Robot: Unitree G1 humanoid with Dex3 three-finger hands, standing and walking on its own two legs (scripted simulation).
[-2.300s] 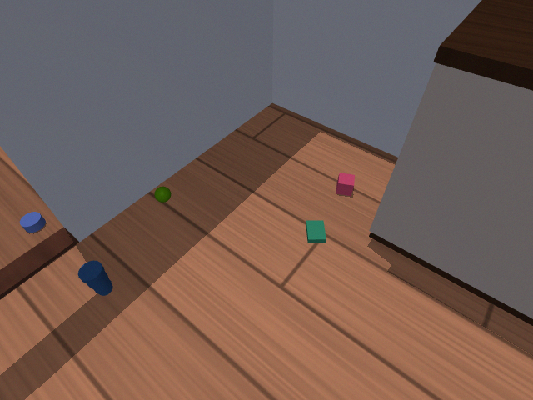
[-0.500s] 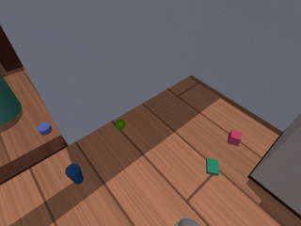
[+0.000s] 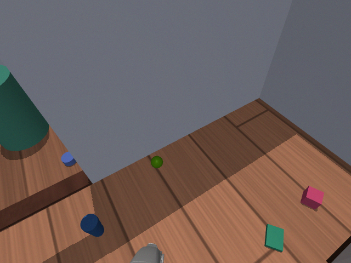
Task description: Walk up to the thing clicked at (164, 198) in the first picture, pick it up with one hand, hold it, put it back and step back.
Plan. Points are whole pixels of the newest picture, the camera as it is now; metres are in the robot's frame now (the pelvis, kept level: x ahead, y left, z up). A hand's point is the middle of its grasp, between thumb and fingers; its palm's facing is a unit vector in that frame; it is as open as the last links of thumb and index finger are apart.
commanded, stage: walk up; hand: left
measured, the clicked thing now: (156, 162) +0.80 +0.23 -0.74
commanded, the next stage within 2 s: none
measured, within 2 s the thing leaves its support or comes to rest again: neither
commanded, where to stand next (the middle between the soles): +0.43 +0.00 m, yaw -1 degrees
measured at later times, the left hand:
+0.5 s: hand (92, 218) +0.25 +0.28 -0.14, palm faces -0.04 -0.93 -0.35, open 7.3 cm
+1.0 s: hand (108, 188) +0.34 +0.25 -0.14, palm faces -0.02 -0.90 -0.43, open 7.3 cm
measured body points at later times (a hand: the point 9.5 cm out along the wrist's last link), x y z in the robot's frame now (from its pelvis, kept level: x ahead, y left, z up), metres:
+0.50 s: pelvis +0.19 +0.00 -0.01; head +0.20 +0.01 +0.44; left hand +0.25 +0.33 -0.12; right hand +0.26 -0.31 -0.10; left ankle +0.18 +0.13 -0.74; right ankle +0.30 -0.16 -0.71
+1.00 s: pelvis +0.32 -0.02 -0.01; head +0.35 -0.04 +0.44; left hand +0.34 +0.30 -0.11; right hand +0.40 -0.33 -0.14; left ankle +0.41 +0.12 -0.72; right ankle +0.32 -0.15 -0.74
